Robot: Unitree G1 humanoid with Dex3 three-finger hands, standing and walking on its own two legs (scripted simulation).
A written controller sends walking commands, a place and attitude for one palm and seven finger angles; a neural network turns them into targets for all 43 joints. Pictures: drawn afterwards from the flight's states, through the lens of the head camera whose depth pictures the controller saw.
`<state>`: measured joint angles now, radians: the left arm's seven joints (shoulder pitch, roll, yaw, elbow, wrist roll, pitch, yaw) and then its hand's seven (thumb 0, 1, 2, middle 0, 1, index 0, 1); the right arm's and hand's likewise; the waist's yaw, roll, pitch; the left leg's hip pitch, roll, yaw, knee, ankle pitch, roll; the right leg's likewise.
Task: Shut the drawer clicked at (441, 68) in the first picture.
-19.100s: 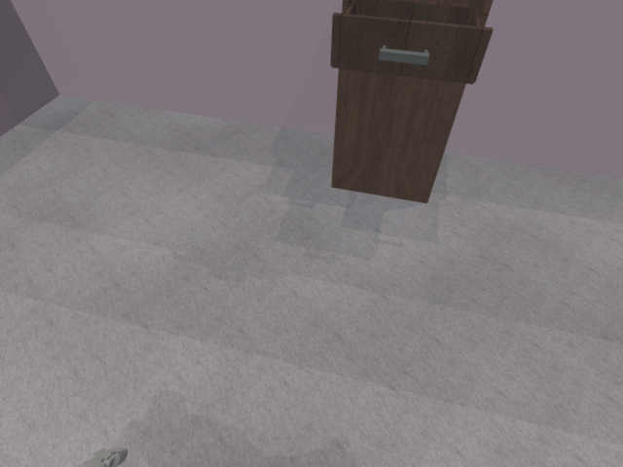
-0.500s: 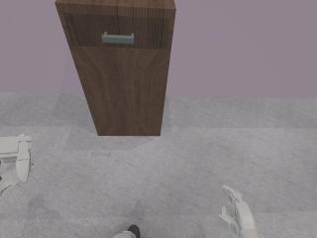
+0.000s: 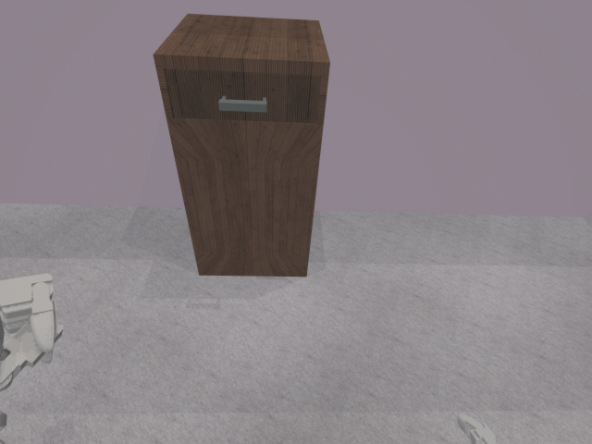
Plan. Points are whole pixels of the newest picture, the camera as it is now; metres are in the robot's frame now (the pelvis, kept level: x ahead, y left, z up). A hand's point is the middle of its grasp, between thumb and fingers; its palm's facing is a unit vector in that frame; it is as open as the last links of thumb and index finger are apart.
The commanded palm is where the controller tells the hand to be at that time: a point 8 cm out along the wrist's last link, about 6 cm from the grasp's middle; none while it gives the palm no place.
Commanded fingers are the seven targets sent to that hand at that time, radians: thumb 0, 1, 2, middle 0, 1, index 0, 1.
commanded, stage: stop stepping back and stand still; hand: left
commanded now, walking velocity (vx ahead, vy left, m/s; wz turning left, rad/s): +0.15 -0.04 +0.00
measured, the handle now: (243, 102) +0.97 +0.22 +0.04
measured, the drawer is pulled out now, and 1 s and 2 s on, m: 0.00 0.00 0.00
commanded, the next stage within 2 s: let the arm hang, fingers relaxed in 0.60 s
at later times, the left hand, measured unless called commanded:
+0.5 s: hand (1, 385) +0.12 +0.27 +0.17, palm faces +0.47 -0.79 -0.40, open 3.3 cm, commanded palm +0.06 +0.30 +0.18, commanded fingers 0.00 0.90 0.90 -1.40 -1.60 -1.40 -1.60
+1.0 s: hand out of the picture +0.00 +0.21 -0.17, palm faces +0.06 -0.97 -0.23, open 3.1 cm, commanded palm none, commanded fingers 0.00 0.90 0.90 -0.76 -0.91 -0.76 -0.91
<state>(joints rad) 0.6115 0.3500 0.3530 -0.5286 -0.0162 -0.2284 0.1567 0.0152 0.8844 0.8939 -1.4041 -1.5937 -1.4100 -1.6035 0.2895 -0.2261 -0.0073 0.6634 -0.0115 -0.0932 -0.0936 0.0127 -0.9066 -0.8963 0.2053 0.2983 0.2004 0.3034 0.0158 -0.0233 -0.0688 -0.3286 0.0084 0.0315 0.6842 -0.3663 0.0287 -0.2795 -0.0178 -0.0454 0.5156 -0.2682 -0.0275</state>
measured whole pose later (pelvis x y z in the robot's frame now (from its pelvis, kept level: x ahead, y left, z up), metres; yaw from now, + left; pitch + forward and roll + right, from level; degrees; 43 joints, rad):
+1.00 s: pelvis -0.05 +0.02 +0.00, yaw +6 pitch -1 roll -1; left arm 0.26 0.20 0.00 0.87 0.04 0.05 0.02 0.02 0.90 0.89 -1.09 -1.32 -1.10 -1.30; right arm 0.18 -0.23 0.01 0.91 -0.03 0.01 0.00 0.01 -0.91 -0.90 0.20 0.30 0.20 0.30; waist -0.02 -0.01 0.06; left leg -0.32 -0.01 0.02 0.54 -0.20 0.02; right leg -0.28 0.00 -0.06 0.53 -0.23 -0.02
